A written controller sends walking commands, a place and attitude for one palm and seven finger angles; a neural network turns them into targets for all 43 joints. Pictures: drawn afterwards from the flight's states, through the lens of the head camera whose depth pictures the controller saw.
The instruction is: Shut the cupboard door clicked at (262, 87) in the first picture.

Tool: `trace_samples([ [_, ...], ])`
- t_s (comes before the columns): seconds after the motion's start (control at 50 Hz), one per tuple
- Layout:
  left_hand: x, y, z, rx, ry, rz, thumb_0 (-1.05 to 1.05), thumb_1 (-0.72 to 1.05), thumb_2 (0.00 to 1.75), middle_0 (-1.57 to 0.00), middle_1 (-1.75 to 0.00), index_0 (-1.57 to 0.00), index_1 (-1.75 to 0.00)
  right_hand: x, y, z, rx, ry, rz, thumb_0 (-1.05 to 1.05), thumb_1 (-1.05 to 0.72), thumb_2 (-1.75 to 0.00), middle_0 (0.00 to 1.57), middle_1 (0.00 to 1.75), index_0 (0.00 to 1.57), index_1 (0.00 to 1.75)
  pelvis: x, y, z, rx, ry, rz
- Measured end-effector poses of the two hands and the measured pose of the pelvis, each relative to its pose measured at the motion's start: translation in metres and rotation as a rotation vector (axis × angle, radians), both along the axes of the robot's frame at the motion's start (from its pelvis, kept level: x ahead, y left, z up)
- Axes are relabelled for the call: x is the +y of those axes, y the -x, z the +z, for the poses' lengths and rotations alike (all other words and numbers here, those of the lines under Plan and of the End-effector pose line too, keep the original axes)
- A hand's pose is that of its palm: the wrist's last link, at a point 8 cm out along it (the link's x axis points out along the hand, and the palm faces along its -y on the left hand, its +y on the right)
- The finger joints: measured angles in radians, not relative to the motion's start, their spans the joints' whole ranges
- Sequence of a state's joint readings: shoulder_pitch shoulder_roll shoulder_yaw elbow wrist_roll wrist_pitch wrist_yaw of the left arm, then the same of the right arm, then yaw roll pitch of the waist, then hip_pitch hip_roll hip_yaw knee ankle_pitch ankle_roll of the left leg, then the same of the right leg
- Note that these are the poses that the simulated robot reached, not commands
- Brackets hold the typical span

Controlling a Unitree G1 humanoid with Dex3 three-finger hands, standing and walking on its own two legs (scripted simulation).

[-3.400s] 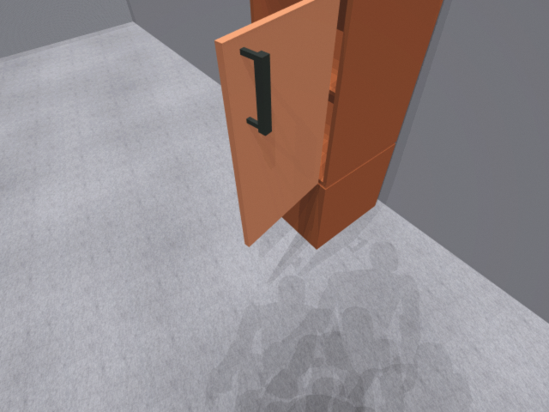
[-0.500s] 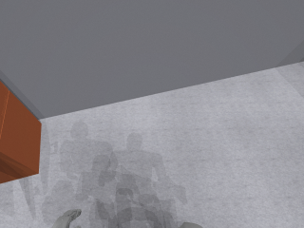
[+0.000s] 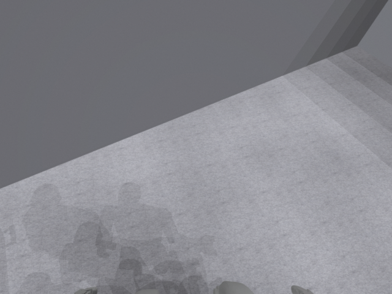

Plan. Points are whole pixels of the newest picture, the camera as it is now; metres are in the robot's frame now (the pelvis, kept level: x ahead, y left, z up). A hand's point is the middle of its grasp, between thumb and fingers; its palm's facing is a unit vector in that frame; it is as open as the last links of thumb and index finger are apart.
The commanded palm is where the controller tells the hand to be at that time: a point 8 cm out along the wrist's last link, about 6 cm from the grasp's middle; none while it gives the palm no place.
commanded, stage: walk around to get in front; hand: left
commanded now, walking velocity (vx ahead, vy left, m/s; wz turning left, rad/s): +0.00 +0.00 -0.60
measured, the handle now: out of the picture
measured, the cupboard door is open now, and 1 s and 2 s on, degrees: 100 100 100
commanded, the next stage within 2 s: walk to a spot facing it in 1.70 s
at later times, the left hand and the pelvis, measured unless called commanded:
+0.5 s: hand (146, 279) +0.16 +0.12 -0.16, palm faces -0.26 -0.94 -0.23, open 7.4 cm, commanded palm none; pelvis +0.03 -0.04 +0.00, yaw -17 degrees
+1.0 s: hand (220, 194) +0.38 -0.05 -0.16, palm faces -0.63 -0.75 -0.18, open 7.4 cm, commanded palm none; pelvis +0.15 -0.11 +0.00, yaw -36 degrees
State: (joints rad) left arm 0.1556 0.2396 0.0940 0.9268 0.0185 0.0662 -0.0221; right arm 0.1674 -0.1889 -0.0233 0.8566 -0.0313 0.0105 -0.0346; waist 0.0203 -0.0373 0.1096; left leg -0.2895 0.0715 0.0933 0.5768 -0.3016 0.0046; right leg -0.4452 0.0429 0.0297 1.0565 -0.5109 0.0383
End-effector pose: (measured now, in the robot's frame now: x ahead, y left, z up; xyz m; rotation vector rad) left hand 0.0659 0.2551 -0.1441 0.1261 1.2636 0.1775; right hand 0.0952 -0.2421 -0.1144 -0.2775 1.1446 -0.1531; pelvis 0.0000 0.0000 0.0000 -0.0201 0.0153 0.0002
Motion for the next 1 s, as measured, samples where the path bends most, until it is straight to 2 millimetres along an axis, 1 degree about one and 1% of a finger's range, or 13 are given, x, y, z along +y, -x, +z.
trace_samples([
  [0.08, -0.002, -0.025, 0.011, -0.02, -0.006, -0.057, 0.01, 0.91, 0.9, -0.2, -0.3, -0.2, -0.3, -0.002, 0.025, 0.001, 0.041, -0.016, -0.061, 0.01, -0.9, -0.89, 0.2, 0.3, 0.2, 0.3, -0.002, -0.004, 0.007, 0.001, 0.009, -0.053],
  [0.14, -0.011, -0.047, 0.018, -0.035, -0.018, -0.117, 0.01, 0.91, 0.9, -0.2, -0.3, -0.2, -0.3, -0.01, 0.047, -0.004, 0.073, -0.034, -0.123, 0.01, -0.9, -0.89, 0.2, 0.3, 0.2, 0.3, -0.008, -0.006, 0.007, 0.002, 0.012, -0.093],
  [0.2, -0.027, -0.071, 0.022, -0.058, -0.039, -0.186, 0.01, 0.91, 0.9, -0.2, -0.3, -0.2, -0.3, -0.024, 0.071, -0.015, 0.106, -0.056, -0.192, 0.01, -0.9, -0.89, 0.2, 0.3, 0.2, 0.3, -0.019, -0.008, 0.003, 0.001, 0.006, -0.135],
  [0.26, -0.045, -0.093, 0.02, -0.105, -0.074, -0.254, 0.01, 0.91, 0.9, -0.2, -0.3, -0.2, -0.3, -0.044, 0.094, -0.034, 0.14, -0.075, -0.261, 0.01, -0.9, -0.89, 0.2, 0.3, 0.2, 0.3, -0.034, -0.011, -0.01, 0.0, -0.018, -0.174],
  [0.32, -0.061, -0.101, 0.023, -0.115, -0.09, -0.286, 0.01, 0.91, 0.9, -0.2, -0.3, -0.2, -0.3, -0.06, 0.106, -0.04, 0.182, -0.066, -0.315, 0.01, -0.9, -0.9, 0.2, 0.3, 0.2, 0.3, -0.039, -0.011, -0.01, -0.008, -0.018, -0.202],
  [0.4, -0.076, -0.1, 0.025, -0.081, -0.082, -0.314, 0.01, 0.91, 0.9, -0.2, -0.3, -0.2, -0.3, -0.072, 0.103, -0.029, 0.158, -0.054, -0.356, 0.01, -0.91, -0.9, 0.2, 0.3, 0.2, 0.3, -0.044, -0.013, -0.002, -0.009, -0.025, -0.246],
  [0.48, -0.086, -0.098, 0.022, -0.045, -0.045, -0.339, 0.01, 0.91, 0.9, -0.2, -0.3, -0.2, -0.3, -0.074, 0.087, -0.016, 0.098, -0.049, -0.372, 0.01, -0.91, -0.9, 0.2, 0.3, 0.2, 0.3, -0.045, -0.022, 0.004, -0.007, -0.031, -0.284],
  [0.58, -0.082, -0.101, 0.011, 0.001, 0.001, -0.349, 0.01, 0.91, 0.9, -0.2, -0.3, -0.21, -0.3, -0.069, 0.057, -0.003, 0.023, -0.033, -0.377, 0.01, -0.91, -0.9, 0.2, 0.3, 0.2, 0.3, -0.04, -0.042, 0.004, -0.005, -0.026, -0.334],
  [0.66, -0.073, -0.118, -0.004, 0.057, 0.016, -0.38, 0.01, 0.91, 0.9, -0.2, -0.3, -0.21, -0.3, -0.061, 0.043, -0.001, -0.042, 0.007, -0.398, 0.01, -0.91, -0.9, 0.2, 0.3, 0.2, 0.3, -0.032, -0.064, -0.004, 0.003, -0.004, -0.391],
  [0.76, -0.089, -0.172, 0.005, 0.053, 0.024, -0.473, 0.01, 0.91, 0.9, -0.2, -0.3, -0.2, -0.3, -0.04, 0.066, 0.005, 0.033, -0.021, -0.488, 0.01, -0.9, -0.9, 0.2, 0.3, 0.2, 0.3, -0.04, -0.09, 0.007, 0.005, -0.003, -0.466],
  [0.84, -0.124, -0.226, 0.013, 0.004, 0.03, -0.557, 0.01, 0.91, 0.9, -0.2, -0.3, -0.2, -0.3, -0.021, 0.096, 0.002, 0.145, -0.074, -0.589, 0.01, -0.9, -0.9, 0.2, 0.3, 0.2, 0.3, -0.054, -0.111, 0.011, 0.013, 0.002, -0.524],
  [0.92, -0.18, -0.285, 0.016, -0.047, 0.04, -0.667, 0.01, 0.91, 0.9, -0.19, -0.3, -0.2, -0.3, -0.003, 0.127, -0.003, 0.266, -0.139, -0.706, 0.01, -0.9, -0.9, 0.2, 0.3, 0.2, 0.3, -0.076, -0.132, 0.008, 0.013, -0.003, -0.581],
  [1.0, -0.257, -0.343, 0.015, -0.115, 0.051, -0.785, 0.01, 0.91, 0.9, -0.19, -0.29, -0.2, -0.3, 0.009, 0.152, -0.011, 0.388, -0.215, -0.814, 0.01, -0.9, -0.9, 0.2, 0.3, 0.2, 0.3, -0.11, -0.154, -0.002, 0.011, -0.013, -0.63],
])
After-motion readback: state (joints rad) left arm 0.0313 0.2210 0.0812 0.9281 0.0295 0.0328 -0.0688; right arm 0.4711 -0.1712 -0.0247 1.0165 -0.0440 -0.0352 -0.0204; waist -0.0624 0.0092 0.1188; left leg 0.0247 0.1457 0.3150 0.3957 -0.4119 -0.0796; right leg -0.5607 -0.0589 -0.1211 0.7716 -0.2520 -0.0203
